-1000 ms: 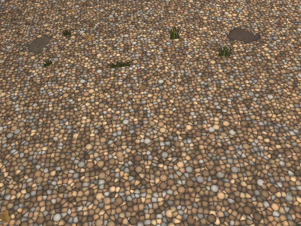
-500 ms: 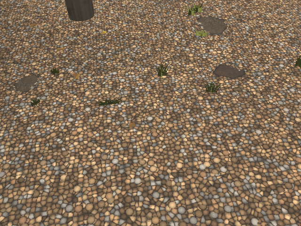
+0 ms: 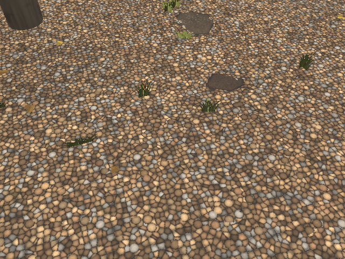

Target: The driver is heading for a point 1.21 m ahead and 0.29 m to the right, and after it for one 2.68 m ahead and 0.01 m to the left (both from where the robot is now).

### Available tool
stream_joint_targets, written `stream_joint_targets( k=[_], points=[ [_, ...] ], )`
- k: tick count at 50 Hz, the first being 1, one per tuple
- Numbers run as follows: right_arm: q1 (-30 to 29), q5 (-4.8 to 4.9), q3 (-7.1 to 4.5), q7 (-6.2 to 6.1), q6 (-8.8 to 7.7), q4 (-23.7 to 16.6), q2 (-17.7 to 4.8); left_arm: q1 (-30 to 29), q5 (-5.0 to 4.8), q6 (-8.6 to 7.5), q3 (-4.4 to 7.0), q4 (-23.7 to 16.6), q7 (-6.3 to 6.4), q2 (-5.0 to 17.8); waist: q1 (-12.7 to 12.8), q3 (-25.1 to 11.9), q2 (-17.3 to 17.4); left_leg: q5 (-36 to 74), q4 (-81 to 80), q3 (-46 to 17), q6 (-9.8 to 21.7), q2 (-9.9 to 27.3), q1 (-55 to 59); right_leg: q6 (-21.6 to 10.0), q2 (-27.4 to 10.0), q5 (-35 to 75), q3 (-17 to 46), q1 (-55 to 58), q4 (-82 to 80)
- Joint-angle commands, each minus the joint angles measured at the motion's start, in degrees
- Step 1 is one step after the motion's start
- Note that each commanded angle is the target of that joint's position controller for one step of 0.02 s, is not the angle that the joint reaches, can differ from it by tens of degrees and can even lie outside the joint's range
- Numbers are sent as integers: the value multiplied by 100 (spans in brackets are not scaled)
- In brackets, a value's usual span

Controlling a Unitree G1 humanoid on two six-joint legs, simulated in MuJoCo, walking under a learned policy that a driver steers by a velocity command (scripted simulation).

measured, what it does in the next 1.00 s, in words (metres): walks ahead, turning right: right foot, then left foot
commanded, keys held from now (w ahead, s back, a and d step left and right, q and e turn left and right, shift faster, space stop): w+e+shift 0.36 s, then w+shift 0.62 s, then w+q+shift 0.02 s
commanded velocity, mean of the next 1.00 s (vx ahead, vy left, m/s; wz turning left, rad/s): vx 0.98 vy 0.00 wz -0.50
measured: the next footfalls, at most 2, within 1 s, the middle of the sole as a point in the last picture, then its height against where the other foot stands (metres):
right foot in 0.16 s outside the picture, level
left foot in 0.60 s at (186, 196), level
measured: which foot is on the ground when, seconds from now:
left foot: down 0.00-0.16, up 0.18-0.58, down 0.60-1.00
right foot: up 0.00-0.14, down 0.16-0.58, up 0.60-1.00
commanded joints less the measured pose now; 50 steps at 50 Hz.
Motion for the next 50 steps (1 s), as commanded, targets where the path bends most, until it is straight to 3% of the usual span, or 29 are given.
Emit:
stream_joint_targets(
  k=[1, 4, 6, 7, 8, 9, 10, 11, 13, 15, 17, 19, 23, 25, 27, 28, 29, 30, 31, 32, 33, 34, 35, 37, 41, 43, 46, 48, 50],
  points=[
    [-59, 44, -54, -93, -98, -195, -588, -1162, 5, -62, -124, -760, -64, 46, 91, 1228, 376, 3565, -715, 146, -32, 1376, -930, -162, 91, 210, -649, 241, -1120],
    [32, 46, -135, -256, -19, -193, -1062, -717, -38, -24, -106, -761, 6, 275, 459, 619, 753, 7907, 492, 453, -181, 1558, -189, -526, 772, -103, -1214, 1436, -1615],
    [-292, -14, -272, -327, 157, -362, -1465, 838, -54, 13, 44, -434, 83, 683, 1280, -177, 1099, 9149, 2566, 356, -106, 1782, -156, -768, 1066, -838, -1131, 2878, -1584],
    [-597, -55, -325, -286, 228, -513, -1564, 2056, -52, 25, 213, -86, 156, 1013, 1787, -694, 1076, 8670, 4131, 165, 43, 1855, -614, -970, 1098, -1323, -794, 4099, -1847],
    [-808, -57, -352, -168, 256, -553, -1473, 2590, -81, 19, 382, 96, 252, 1202, 2008, -795, 611, 5730, 6231, 169, 124, 1361, -1689, -1188, 878, -1574, -173, 5235, -2518],
    [-1212, -113, -125, -32, 137, -913, -527, 1924, -97, 51, 420, 90, 321, 1411, 1268, -219, -778, -332, 8121, -257, 98, 375, -3945, -1402, -52, -1670, 1659, 5600, -2418],
    [-1267, 115, -97, 38, -16, -1653, -558, 1685, 43, 115, 473, -86, 284, 1797, 835, -966, -1122, -577, 8962, -1499, -60, -54, -5753, -2434, -841, -2518, 4572, 6726, -3722],
    [-1561, 29, -83, 42, -155, -1708, -857, 1782, 53, 88, 453, -96, 326, 1521, 900, -646, -68, -149, 8517, -1903, 35, 365, -6114, -2145, -1063, -3071, 4896, 6479, -4533],
    [-1679, -64, -73, 31, -154, -1657, -894, 1429, 44, -20, 327, -40, 394, 1045, 346, 298, 987, 171, 7511, -1847, -52, 766, -5537, -1612, -641, -2186, 3861, 4792, -4802],
    [-1502, -283, -7, 63, 108, -1678, -781, 1249, -55, -206, 206, -127, 470, 890, -56, 523, 998, 61, 7008, -1828, -319, 1019, -5008, -1526, -216, -1183, 3118, 3690, -4711],
    [-1879, -312, 49, 114, 295, -1914, -716, 1201, -123, -329, 197, -218, 458, 1014, -74, 673, 842, 176, 6205, -1556, -530, 1129, -4808, -1452, 172, -1336, 2649, 2837, -5014],
    [-2732, -216, 110, 160, 294, -2330, -739, 1555, -125, -413, 198, -194, 450, 1048, 183, 1006, 598, 998, 4929, -1280, -617, 1109, -4647, -1320, 344, -112, 2369, 2479, -5107],
    [-3345, -65, 234, 261, 232, -2509, -507, 2303, -225, -469, 186, 7, 387, 954, 807, 625, 154, 3096, 2887, -852, -184, 622, -3742, -709, 413, 2096, 1894, 3367, -5160],
    [-3451, -25, 200, 232, 227, -2582, -646, 2315, -192, -480, 190, 43, 417, 1056, 834, 479, -35, 3058, 2321, -834, 38, 427, -3599, -574, 246, 3134, 1782, 4255, -4933],
    [-2949, -22, 59, 150, 202, -2502, -988, 2229, -103, -489, 236, 31, 486, 1341, 504, -12, -354, 2434, 2072, -893, 199, 90, -3001, -397, -1, 4794, 1829, 5075, -4042],
    [-2173, 45, -82, 78, 190, -2300, -1299, 2080, 4, -477, 277, 6, 504, 1542, 55, -488, -477, 1967, 2104, -1060, 293, 18, -2306, -324, -125, 5239, 1874, 5282, -3147],
    [-1051, 113, -198, -14, 204, -1985, -1499, 1707, 94, -439, 308, -44, 505, 1653, -654, -933, -472, 1673, 1954, -1051, 357, 133, -1307, -292, -50, 5024, 1704, 5005, -1881],
    [146, 51, -322, -141, 243, -1683, -1769, 1385, 166, -451, 241, -161, 491, 1347, -1206, -1398, -299, 705, 2406, -1470, 464, 652, 104, -269, 194, 3819, 1524, 3934, -188],
    [198, -260, -437, -126, 208, -1613, -2201, 2241, -124, -460, 2, -378, 429, 282, -393, -1930, 1686, -577, 2029, -4554, 1253, 2423, 1628, 44, 1155, -1630, 1084, 1701, 2291],
    [-148, -154, -426, 52, 232, -1636, -1854, 2251, -161, -509, -65, -386, 455, 590, -342, -2043, 1716, -1449, 884, -6420, 1468, 2539, 1491, -68, 1122, -2272, 1186, 892, 2686],
    [-813, -118, -354, 110, 203, -1689, -1362, 1656, -121, -459, -37, -428, 474, 785, -182, -928, 834, -1623, 662, -5422, 1368, 2307, 540, -97, 638, -1628, 1162, 600, 2470],
    [-952, -107, -286, 147, 184, -1608, -1026, 1182, -25, -430, -58, -529, 419, 833, -167, -437, 105, -1067, 606, -4675, 1276, 2083, -243, -97, 482, -1433, 1051, 681, 2188],
    [-850, -138, -218, 144, 164, -1442, -822, 814, 40, -394, -70, -651, 350, 754, -100, -75, -115, -503, 521, -4008, 1069, 1772, -801, -119, 361, -1439, 1053, 752, 1931],
    [-571, -81, -136, 117, 90, -1107, -664, 849, 128, -275, -166, -817, 221, 473, 204, 153, 303, -222, 274, -3439, 956, 1539, -1397, -66, 213, -1528, 1114, 811, 1602],
    [-371, 85, -158, 146, -64, -917, -930, -50, 193, -227, -306, -1312, 129, 468, 313, 783, 418, 554, -520, -2510, 959, 1343, -1985, 137, -71, -958, 756, 204, 412],
    [-320, 137, -146, 183, -100, -900, -934, -597, 175, -282, -386, -1534, 77, 468, 261, 941, 327, 1728, -686, -1820, 859, 1031, -2216, 189, -178, -125, 299, 608, -886],
    [58, 234, -179, 175, -161, -748, -1171, -1175, 69, -315, -485, -1660, 1, 331, 50, 969, 308, 3133, -1252, -1435, 761, 1104, -2114, 39, 39, 866, -246, 1720, -2117],
    [219, 196, -190, 160, -124, -638, -1364, -1196, 79, -324, -456, -1654, 69, 447, 87, 798, 456, 4902, -805, -1210, 690, 1206, -1146, -108, 254, 728, -380, 1823, -2526],
    [388, 126, -200, 74, -24, -527, -1554, -802, 167, -331, -355, -1548, 182, 685, 348, 199, 794, 7155, 432, -1154, 571, 1358, -446, -253, 672, -65, -454, 2510, -2589]
  ],
)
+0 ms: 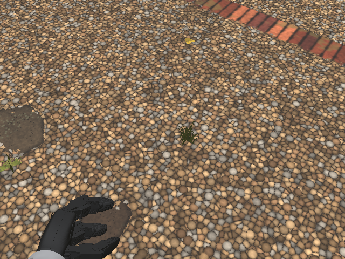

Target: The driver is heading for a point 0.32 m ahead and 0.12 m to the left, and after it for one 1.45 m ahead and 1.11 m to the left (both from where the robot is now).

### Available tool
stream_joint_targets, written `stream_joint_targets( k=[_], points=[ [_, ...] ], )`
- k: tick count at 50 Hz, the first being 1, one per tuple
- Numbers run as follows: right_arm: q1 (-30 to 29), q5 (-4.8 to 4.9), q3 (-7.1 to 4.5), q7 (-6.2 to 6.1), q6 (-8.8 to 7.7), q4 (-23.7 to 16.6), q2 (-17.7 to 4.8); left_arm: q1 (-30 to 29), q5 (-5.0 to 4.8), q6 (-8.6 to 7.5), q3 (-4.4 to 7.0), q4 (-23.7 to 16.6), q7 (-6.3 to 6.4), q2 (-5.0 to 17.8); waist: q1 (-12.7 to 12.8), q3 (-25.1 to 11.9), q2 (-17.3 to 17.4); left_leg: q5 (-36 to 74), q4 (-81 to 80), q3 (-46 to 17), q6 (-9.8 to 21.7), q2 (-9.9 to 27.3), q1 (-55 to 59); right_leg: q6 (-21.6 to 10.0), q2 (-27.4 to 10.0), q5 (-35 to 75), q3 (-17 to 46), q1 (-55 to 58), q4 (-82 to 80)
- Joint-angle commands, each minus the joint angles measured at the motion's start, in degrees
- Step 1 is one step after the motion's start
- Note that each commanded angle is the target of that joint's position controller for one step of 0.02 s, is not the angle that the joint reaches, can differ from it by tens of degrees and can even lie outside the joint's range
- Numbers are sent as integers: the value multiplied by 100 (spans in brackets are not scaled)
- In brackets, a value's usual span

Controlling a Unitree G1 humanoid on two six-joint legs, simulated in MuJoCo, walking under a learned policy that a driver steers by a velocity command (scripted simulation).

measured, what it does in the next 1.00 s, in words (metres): walks ahead, turning left: right foot, then left foot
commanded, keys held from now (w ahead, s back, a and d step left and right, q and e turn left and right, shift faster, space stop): w+q+shift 0.54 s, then q+shift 0.46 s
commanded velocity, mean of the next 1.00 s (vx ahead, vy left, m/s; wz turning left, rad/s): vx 0.74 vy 0.00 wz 0.77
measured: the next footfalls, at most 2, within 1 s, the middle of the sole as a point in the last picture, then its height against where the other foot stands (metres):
right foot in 0.06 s outside the picture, level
left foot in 0.50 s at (133, 204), level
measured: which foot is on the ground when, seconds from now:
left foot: down 0.00-0.06, up 0.08-0.48, down 0.50-0.88, up 0.90-1.00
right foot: up 0.00-0.04, down 0.06-0.50, up 0.52-0.88, down 0.90-1.00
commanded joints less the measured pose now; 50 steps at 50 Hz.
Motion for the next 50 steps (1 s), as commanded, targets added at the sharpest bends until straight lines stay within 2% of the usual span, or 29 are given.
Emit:
stream_joint_targets(
  k=[1, 2, 3, 4, 5, 7, 10, 12, 15, 16, 20, 23, 25, 26, 27, 28, 29, 31, 33, 36, 40, 43, 44, 45, 46, 47, 48, 49, 50],
  points=[
    [-180, -96, -242, -156, 63, -217, -1387, 1178, 42, -52, 324, 63, 186, 861, 1218, -588, 883, 7476, 2237, -173, 530, 1360, -1070, -217, 671, -806, -151, 2817, -76],
    [-416, -98, -258, -201, 137, -265, -1465, 2386, 29, -49, 446, 444, 279, 1060, 1830, -1123, 836, 6823, 3735, -167, 485, 1253, -1620, -270, 503, -902, 60, 4123, -298],
    [-433, -133, -173, -178, 142, -454, -1034, 3322, 147, -44, 615, 652, 395, 1536, 2013, -1789, 317, 4524, 5713, -153, 534, 912, -2880, -329, -654, -2390, 1247, 5523, -107],
    [229, 185, 3, -105, 98, -702, -129, 3148, 273, -57, 705, 574, 375, 1796, 1213, -2765, -1391, -490, 8038, -405, 371, 42, -4859, -800, -2409, -3657, 4397, 6912, -922],
    [-244, 202, -131, -160, 100, -771, -809, 2910, 123, -2, 735, 541, 317, 1545, 1387, -2618, -747, -151, 8416, -735, 519, 214, -5488, -829, -2303, -3851, 4789, 6481, -1597],
    [-1092, 111, -112, -101, 139, -877, -677, 2378, 76, -122, 596, 758, 305, 802, 1090, -700, 25, 544, 7643, -712, 516, 716, -5607, -522, -1785, -2536, 2915, 4560, -1917],
    [-1049, -109, -102, 72, 465, -871, -357, 2363, -39, -287, 523, 1019, 321, 495, 577, -114, -164, 576, 7247, -723, 407, 1024, -5097, -180, -1401, -1704, 1538, 3247, -2389],
    [-1555, -136, -102, 151, 610, -1100, -274, 2398, -171, -373, 515, 1162, 300, 434, 483, 219, -217, 790, 7024, -607, 342, 1161, -5564, -2, -1267, -1115, 772, 3164, -2652],
    [-2265, -63, -58, 237, 638, -1360, -212, 2348, -132, -418, 477, 1252, 289, 307, 484, 425, -207, 1855, 6252, -95, 383, 885, -5608, 385, -525, 235, -619, 3009, -2802],
    [-2444, -56, 6, 277, 620, -1559, -111, 2400, -135, -460, 496, 1237, 280, 489, 410, 491, -416, 2222, 5723, -16, 440, 969, -5439, 394, -704, 806, -772, 2890, -2764],
    [-3120, -107, 20, 384, 552, -1743, -381, 2764, -184, -436, 521, 1336, 441, 833, 482, 580, -45, 2846, 4035, 882, 747, 318, -4727, 650, -723, 3588, -1339, 3744, -2553],
    [-1867, -105, -109, 324, 543, -1430, -785, 2638, -106, -192, 670, 1147, 631, 1433, -251, -215, -532, 1969, 3867, 1006, 1018, -258, -3385, 736, -1110, 6385, -1268, 4376, -514],
    [335, -65, -442, 115, 546, -760, -1336, 2082, -21, 22, 743, 943, 577, 1523, -1231, -1150, -283, 1288, 3543, 317, 1377, -342, -945, 539, -948, 4677, -1047, 3328, 2905],
    [-117, 113, -597, -3, 632, -767, -1587, 1742, -7, -22, 622, 854, 445, 868, -857, -526, 1132, 1302, 3223, -700, 1539, 153, -523, 617, 307, -1553, -883, 1593, 5287],
    [-633, -142, -729, 19, 717, -1020, -2359, 2372, -149, -157, 486, 80, 412, 607, 101, -1475, 1880, 1319, 2549, -3902, 2915, 1383, 1020, 931, 724, -3098, 163, -622, 6860],
    [-742, -134, -733, -31, 714, -1262, -2130, 2036, -94, -319, 407, -19, 432, 754, -123, -1668, 622, 589, 1464, -5038, 2970, 1815, 993, 833, 433, -2801, 920, -1141, 6638],
    [-876, -117, -629, -108, 669, -1173, -1661, 1839, -103, -396, 396, 11, 427, 851, 155, -620, -282, 1127, 1191, -4639, 2611, 1742, -150, 807, 150, -2497, 977, -1053, 5873],
    [-1300, -52, -498, -161, 521, -1182, -1344, 1791, 36, -246, 368, 4, 443, 750, 746, 99, -729, 3539, 1435, -3397, 2217, 1287, -1927, 965, -170, -2539, 944, -167, 4822],
    [-1468, 31, -420, -129, 413, -1233, -1239, 1847, 117, 60, 356, -27, 450, 749, 975, 141, -759, 4972, 1405, -2452, 1924, 851, -3064, 1166, -353, -2612, 750, 693, 3814],
    [-1479, 11, -501, -93, 399, -1275, -1415, 1353, -3, 153, 247, -352, 429, 493, 866, -196, -274, 6112, 1839, -1692, 1426, 34, -3440, 1128, -22, -1543, 366, 1387, 2090],
    [-1208, 37, -562, -104, 634, -1281, -1313, 854, -120, 171, 174, -532, 461, 481, 393, -610, 343, 5049, 2528, -1764, 612, -440, -3139, 949, 571, -200, 235, 2103, 405],
    [-1540, -26, -607, -159, 678, -1533, -1381, 1508, -75, 44, 285, -357, 559, 852, 730, -749, 452, 4081, 3731, -2371, 268, -454, -2908, 837, 714, 155, 611, 2935, -732],
    [-1707, 27, -582, -154, 626, -1650, -1287, 2223, -40, -54, 342, -161, 610, 1021, 1091, -945, 353, 3484, 4774, -2198, 96, -604, -3121, 679, 288, 915, 868, 3721, -1141],
    [-1377, 100, -427, -183, 602, -1874, -645, 2722, -2, -96, 403, -155, 654, 1386, 1021, -1675, -687, -766, 6559, -1461, -47, -997, -3975, 271, -1584, 3349, 2238, 5033, -651],
    [-421, 130, -417, -243, 634, -2011, -787, 2499, -21, 10, 473, -317, 607, 1487, 480, -2714, -1388, -2350, 7672, -1010, -142, -1100, -4525, -695, -3082, 4546, 4041, 5547, -548],
    [-380, -168, -472, -255, 746, -1722, -1094, 2300, -83, 125, 429, -416, 576, 1064, 501, -2365, -440, -1875, 8182, -914, -178, -531, -4779, -816, -2704, 4723, 3665, 5146, -298],
    [-729, -152, -448, -193, 808, -1860, -1054, 1843, -108, 157, 451, -477, 653, 996, 491, -2237, -829, -1269, 8374, -753, -228, -376, -5063, -1021, -2639, 2431, 3562, 4693, -714],
    [-1225, -219, -480, -138, 908, -1887, -1162, 1541, -84, 253, 342, -543, 697, 628, 520, -1576, -367, -880, 7975, -684, -303, -77, -4954, -712, -2019, 947, 2833, 3823, -1135],
    [-1557, -192, -504, -27, 1009, -2026, -1207, 1434, -69, 298, 311, -495, 732, 600, 536, -1080, -627, -707, 7628, -689, -355, 5, -4790, -479, -1617, 458, 2121, 3219, -1374]
  ],
)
